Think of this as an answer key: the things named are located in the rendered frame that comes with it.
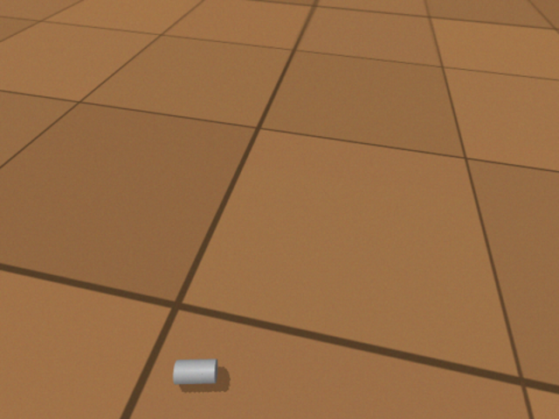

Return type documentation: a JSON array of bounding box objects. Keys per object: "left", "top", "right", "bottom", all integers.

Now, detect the can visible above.
[{"left": 173, "top": 359, "right": 217, "bottom": 384}]

